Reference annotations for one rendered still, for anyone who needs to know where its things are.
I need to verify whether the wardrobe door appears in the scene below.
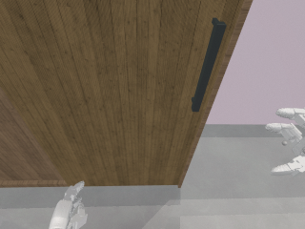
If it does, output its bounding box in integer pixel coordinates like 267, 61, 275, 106
0, 0, 244, 187
0, 87, 64, 181

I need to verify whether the handle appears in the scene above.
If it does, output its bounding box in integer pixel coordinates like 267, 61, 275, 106
191, 17, 227, 112

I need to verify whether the robot left hand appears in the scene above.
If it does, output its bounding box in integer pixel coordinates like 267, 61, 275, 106
49, 180, 88, 229

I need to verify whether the robot right hand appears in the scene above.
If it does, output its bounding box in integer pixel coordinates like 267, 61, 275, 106
265, 108, 305, 177

